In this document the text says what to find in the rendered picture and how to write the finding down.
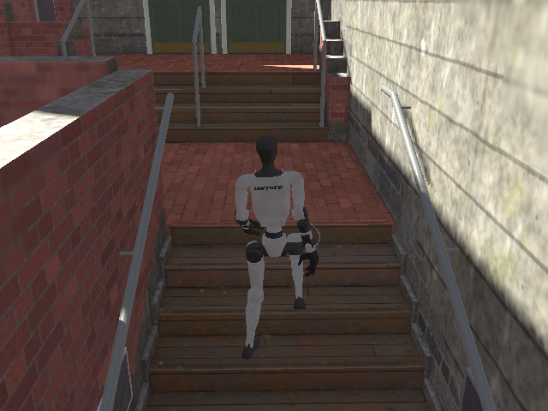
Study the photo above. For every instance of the stairs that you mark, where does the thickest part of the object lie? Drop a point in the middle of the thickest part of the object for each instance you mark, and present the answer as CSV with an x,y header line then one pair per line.
x,y
349,350
242,106

